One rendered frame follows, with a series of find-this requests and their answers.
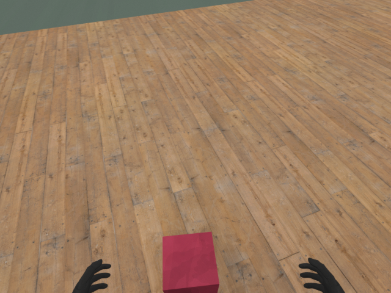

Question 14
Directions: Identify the carton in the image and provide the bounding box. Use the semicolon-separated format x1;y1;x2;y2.
163;232;219;293

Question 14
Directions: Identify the robot right hand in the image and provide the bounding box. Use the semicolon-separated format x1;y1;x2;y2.
299;258;345;293

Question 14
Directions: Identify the robot left hand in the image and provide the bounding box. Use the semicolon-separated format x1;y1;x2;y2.
72;259;111;293

